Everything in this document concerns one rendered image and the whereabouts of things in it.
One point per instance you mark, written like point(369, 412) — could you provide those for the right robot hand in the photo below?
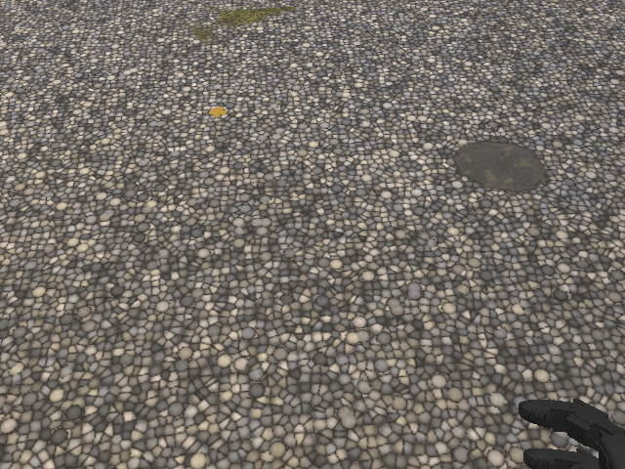
point(585, 424)

